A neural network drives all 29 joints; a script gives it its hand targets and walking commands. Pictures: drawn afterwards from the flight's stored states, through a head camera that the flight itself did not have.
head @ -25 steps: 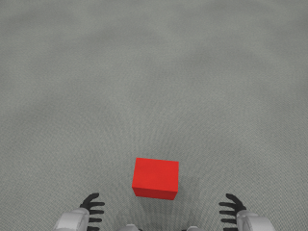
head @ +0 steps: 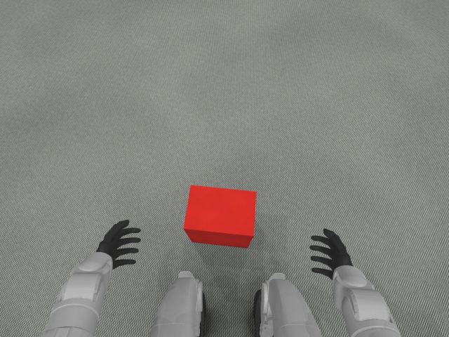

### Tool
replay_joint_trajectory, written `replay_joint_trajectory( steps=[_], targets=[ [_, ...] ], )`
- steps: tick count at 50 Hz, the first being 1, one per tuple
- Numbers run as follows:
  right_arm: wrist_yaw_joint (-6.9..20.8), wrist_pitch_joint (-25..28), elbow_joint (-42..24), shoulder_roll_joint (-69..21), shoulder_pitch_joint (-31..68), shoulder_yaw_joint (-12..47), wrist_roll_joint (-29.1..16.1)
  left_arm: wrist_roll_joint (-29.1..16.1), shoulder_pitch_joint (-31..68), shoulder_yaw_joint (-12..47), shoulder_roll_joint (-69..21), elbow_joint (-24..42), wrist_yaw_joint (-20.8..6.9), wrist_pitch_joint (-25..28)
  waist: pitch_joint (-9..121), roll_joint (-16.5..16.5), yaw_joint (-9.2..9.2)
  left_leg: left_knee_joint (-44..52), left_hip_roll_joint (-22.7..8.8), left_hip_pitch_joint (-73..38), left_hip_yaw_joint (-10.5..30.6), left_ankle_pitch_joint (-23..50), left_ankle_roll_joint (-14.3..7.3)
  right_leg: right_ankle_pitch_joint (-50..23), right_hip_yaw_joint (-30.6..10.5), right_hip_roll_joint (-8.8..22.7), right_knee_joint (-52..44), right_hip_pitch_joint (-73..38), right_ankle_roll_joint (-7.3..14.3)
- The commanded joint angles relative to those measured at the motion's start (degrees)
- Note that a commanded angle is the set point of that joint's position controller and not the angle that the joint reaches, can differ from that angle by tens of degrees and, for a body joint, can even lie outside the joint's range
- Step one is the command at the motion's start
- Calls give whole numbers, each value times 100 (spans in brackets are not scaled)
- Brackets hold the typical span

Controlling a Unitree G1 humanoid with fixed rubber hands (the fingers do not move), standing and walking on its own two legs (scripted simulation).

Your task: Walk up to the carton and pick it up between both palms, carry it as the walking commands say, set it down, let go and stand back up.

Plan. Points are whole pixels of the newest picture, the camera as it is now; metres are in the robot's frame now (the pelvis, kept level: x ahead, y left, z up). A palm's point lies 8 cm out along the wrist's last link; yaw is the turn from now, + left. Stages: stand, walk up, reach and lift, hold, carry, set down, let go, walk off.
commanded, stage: reach and lift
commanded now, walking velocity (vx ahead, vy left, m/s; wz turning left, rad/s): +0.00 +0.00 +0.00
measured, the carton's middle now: (221, 219) +0.44 +0.03 -0.57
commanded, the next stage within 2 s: none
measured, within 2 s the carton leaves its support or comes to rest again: neither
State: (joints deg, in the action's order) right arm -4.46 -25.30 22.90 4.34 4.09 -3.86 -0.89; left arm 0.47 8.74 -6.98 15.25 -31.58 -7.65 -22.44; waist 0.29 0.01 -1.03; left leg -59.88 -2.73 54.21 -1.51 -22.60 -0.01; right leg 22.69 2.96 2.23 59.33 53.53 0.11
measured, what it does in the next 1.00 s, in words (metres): lowers itself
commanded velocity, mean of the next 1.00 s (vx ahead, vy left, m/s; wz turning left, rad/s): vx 0.00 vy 0.00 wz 0.00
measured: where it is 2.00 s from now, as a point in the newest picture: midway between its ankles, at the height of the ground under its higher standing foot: (229, 331)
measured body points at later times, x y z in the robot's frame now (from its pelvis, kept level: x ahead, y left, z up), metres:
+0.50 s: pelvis -0.03 +0.01 -0.04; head +0.21 +0.02 +0.34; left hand +0.43 +0.23 -0.14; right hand +0.39 -0.19 -0.14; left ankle +0.06 +0.12 -0.66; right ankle +0.06 -0.12 -0.66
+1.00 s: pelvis -0.01 +0.01 -0.08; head +0.27 +0.02 +0.27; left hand +0.47 +0.22 -0.20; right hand +0.44 -0.19 -0.20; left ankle +0.06 +0.12 -0.66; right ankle +0.06 -0.12 -0.66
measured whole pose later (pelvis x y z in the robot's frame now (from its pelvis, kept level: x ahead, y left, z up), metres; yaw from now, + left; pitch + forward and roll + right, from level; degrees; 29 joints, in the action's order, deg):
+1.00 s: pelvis -0.01 +0.01 -0.08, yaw -1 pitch +47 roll -2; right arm -3.7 -4.0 43.7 7.1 47.6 -17.4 -0.3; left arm 1.5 53.9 -16.9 17.3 -52.8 -4.3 -3.4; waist 9.8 0.0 -1.9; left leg -71.3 -2.5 97.5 -1.9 -21.3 -1.5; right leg 20.8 1.6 2.5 69.9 96.5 -1.2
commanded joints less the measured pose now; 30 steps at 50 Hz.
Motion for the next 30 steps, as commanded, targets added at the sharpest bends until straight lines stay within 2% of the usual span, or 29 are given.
replay_joint_trajectory(
  steps=[1,7,13,21,30],
  targets=[
    [-102,125,-486,317,1116,-160,-66,-81,1367,-208,755,318,-13,150,1868,-175,-12,758,364,-742,25,-178,-147,174,-168,-358,-778,-931,-38],
    [-232,152,-13,327,2268,-371,-183,-132,2581,-308,892,-336,24,207,2268,-238,6,556,412,-453,24,-320,-111,267,-133,-432,-580,-747,-88],
    [-330,387,436,361,3344,-659,-194,-126,3745,-454,1048,-816,86,423,2915,-328,-31,389,491,-232,28,-119,-87,44,-88,-513,-357,-377,-168],
    [-341,1076,828,585,4453,-1004,-135,-169,4985,-610,1148,-1210,190,1005,4147,-402,-83,101,533,-78,94,642,-18,-563,-38,-586,31,354,-219],
    [-168,1734,1316,810,5383,-1159,-160,-172,5858,-795,1119,-1581,346,1575,5284,-366,-91,-143,522,-109,182,1694,2,-1295,-26,-634,234,968,-230]
  ],
)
